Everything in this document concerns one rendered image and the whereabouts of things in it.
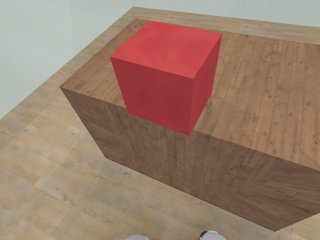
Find pedestal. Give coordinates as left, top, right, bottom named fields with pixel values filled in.
left=59, top=18, right=320, bottom=232

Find robot right foot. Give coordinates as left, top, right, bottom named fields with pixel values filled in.
left=199, top=231, right=207, bottom=239

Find carton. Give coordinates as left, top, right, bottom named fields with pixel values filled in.
left=109, top=20, right=222, bottom=136

